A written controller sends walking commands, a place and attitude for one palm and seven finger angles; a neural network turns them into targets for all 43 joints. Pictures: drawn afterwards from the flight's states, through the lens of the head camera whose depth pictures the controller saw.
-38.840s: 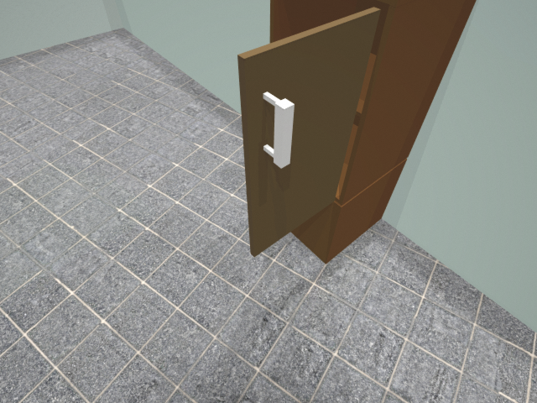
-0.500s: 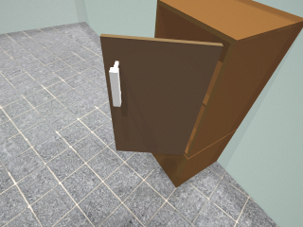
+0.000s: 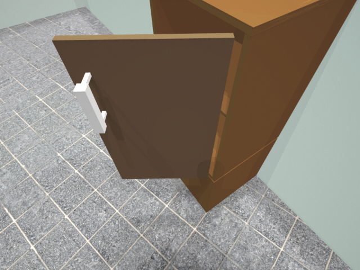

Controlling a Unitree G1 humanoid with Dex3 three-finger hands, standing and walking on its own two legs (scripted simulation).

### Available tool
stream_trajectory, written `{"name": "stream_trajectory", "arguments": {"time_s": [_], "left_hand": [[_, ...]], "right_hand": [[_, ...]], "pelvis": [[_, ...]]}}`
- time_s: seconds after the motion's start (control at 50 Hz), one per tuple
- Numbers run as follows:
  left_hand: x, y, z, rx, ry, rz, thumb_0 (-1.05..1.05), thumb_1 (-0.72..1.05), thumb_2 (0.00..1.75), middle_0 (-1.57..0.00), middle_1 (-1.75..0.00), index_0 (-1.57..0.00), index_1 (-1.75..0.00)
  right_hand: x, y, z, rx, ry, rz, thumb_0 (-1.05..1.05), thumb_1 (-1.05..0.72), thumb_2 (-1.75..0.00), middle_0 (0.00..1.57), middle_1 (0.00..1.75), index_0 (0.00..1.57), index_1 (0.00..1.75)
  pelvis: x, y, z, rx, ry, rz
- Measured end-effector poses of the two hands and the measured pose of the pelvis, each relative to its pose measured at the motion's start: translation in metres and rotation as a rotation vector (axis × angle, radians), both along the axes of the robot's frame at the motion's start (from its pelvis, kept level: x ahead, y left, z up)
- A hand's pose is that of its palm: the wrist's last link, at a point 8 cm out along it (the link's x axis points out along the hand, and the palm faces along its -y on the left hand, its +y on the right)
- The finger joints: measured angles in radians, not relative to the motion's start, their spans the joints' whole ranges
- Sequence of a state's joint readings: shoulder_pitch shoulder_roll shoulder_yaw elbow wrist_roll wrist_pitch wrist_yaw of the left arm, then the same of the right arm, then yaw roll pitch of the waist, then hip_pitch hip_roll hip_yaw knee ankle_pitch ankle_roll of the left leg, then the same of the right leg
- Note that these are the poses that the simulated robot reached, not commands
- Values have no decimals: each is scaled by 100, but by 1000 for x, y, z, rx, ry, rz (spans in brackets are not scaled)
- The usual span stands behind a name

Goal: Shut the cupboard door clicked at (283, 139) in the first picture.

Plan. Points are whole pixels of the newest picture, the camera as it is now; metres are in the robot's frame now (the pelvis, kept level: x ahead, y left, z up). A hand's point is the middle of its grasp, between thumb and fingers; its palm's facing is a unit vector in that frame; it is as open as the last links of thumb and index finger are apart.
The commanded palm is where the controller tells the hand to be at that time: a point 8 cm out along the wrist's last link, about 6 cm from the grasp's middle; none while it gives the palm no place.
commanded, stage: come to a stop and stand still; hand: left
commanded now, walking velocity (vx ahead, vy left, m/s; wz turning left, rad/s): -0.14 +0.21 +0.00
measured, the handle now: (94, 104) +0.45 +0.22 +0.11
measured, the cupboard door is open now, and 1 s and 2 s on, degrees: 55 55 55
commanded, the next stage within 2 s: look again from close up in 1.20 s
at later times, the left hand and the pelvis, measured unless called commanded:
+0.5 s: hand out of the picture +0.03 +0.23 -0.16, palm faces +0.03 -0.96 -0.27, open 7.4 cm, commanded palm none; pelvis -0.02 +0.02 +0.00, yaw +1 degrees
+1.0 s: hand out of the picture -0.06 +0.23 -0.17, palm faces +0.00 -0.98 -0.21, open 7.4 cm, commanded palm none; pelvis -0.06 +0.04 +0.01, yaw +1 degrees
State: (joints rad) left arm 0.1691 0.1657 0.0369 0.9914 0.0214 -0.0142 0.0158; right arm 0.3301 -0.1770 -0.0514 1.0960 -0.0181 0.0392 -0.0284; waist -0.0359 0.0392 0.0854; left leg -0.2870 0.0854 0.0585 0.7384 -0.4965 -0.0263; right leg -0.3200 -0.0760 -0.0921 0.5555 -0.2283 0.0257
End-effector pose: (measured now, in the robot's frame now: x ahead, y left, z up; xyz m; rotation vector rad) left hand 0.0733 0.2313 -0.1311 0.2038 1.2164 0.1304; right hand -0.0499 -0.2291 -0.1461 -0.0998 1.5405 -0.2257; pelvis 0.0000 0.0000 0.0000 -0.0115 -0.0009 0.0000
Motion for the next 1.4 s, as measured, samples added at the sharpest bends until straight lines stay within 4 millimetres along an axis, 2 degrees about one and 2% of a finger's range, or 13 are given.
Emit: {"name": "stream_trajectory", "arguments": {"time_s": [0.04, 0.08, 0.18, 0.24, 0.32, 0.4, 0.5, 0.56, 0.64, 0.92, 1.04, 1.18, 1.4], "left_hand": [[3, -10, -2, -16, 2, 3, 1, 91, 89, -19, -30, -20, -30], [7, -11, -5, -22, -9, 18, 0, 93, 89, -20, -30, -20, -30], [6, -1, -18, -52, -16, 38, 0, 93, 89, -20, -30, -20, -30], [-1, 7, -19, -54, 11, 48, 0, 92, 89, -20, -30, -20, -30], [-14, 17, -9, -32, 7, 39, 1, 91, 89, -20, -30, -20, -30], [-29, 29, -7, 16, -33, 43, 1, 91, 89, -20, -30, -20, -30], [-50, 42, 0, 50, -22, 40, 1, 91, 89, -20, -30, -20, -30], [-61, 47, 1, 55, -25, 48, 1, 91, 89, -20, -30, -20, -30], [-76, 49, 1, 47, -17, 49, 1, 91, 89, -19, -30, -20, -30], [-126, 45, -7, -10, 94, 35, 1, 91, 89, -20, -30, -20, -30], [-140, 45, -9, -16, 127, 37, 1, 91, 89, -20, -30, -20, -30], [-150, 45, -9, -17, 144, 45, 1, 91, 89, -20, -30, -20, -30], [-164, 36, -10, -35, 167, 65, 1, 91, 89, -19, -30, -20, -30]], "right_hand": [[17, -6, 2, -13, -32, 9, 1, -91, -90, 20, 30, 20, 30], [34, -9, 4, -26, -71, 28, 1, -91, -90, 19, 30, 19, 30], [73, -5, 10, -65, -181, 72, 1, -91, -90, 19, 30, 19, 30], [89, 4, 17, -67, -242, 94, 1, -91, -90, 19, 30, 19, 30], [108, 15, 24, -42, -310, 135, 1, -91, -90, 19, 30, 19, 30], [130, 18, 19, -25, -408, 154, 1, -91, -90, 20, 30, 20, 30], [141, 24, 22, -11, -481, 169, 1, -91, -89, 20, 30, 20, 30], [138, 25, 24, -14, -488, 184, 1, -91, -89, 20, 30, 20, 30], [123, 22, 26, -24, -463, 191, 1, -91, -89, 20, 30, 20, 30], [31, 11, 26, -69, -259, 135, 1, -91, -90, 20, 30, 20, 30], [5, 15, 23, -65, -203, 106, 1, -91, -90, 20, 30, 20, 30], [-6, 25, 19, -42, -185, 91, 1, -91, -90, 20, 30, 20, 30], [-1, 38, 15, -9, -198, 89, 1, -91, -89, 20, 30, 20, 30]], "pelvis": [[1, -1, 1, 3, -1, 1], [1, 0, 1, 4, -3, 4], [-3, 9, -4, 7, -15, 3], [-6, 14, -1, 9, -16, -4], [-8, 17, 4, -6, -6, 12], [-9, 18, -4, 12, 2, 9], [-18, 23, -4, -1, -19, 13], [-25, 24, -4, -3, -31, 12], [-34, 27, -2, -6, -37, 11], [-56, 37, 5, -8, -38, 11], [-62, 39, 7, -7, -42, 10], [-66, 41, 7, -6, -43, 11], [-69, 42, 7, -5, -39, 13]]}}
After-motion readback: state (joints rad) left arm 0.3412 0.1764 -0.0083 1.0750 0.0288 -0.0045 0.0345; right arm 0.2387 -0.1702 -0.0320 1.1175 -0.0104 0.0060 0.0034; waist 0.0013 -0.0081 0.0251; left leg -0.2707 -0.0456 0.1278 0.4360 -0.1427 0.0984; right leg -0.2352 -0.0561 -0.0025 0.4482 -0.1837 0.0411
